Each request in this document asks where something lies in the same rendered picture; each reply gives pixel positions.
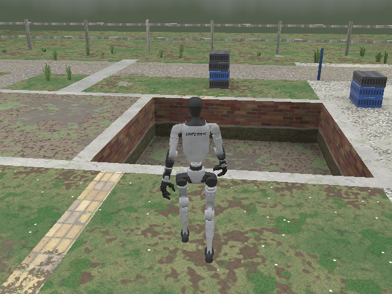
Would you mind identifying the left robot forearm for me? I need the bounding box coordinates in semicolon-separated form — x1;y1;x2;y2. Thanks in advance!
162;150;175;183

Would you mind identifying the robot right upper arm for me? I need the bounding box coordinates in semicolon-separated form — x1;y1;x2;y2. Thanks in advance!
208;123;224;155

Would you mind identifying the robot right hand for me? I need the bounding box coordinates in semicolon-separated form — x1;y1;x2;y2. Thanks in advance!
213;165;227;176

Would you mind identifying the right robot forearm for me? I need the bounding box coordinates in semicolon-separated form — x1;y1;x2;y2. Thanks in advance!
217;146;227;168

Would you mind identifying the robot left hand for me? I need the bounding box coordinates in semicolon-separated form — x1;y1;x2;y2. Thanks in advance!
160;181;175;200

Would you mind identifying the robot right thigh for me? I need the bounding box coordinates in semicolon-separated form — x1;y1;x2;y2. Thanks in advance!
205;172;217;221

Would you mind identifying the robot right foot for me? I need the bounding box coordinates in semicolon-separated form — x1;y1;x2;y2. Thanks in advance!
205;246;214;263

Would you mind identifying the robot left upper arm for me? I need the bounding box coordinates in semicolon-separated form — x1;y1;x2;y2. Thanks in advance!
168;124;183;159

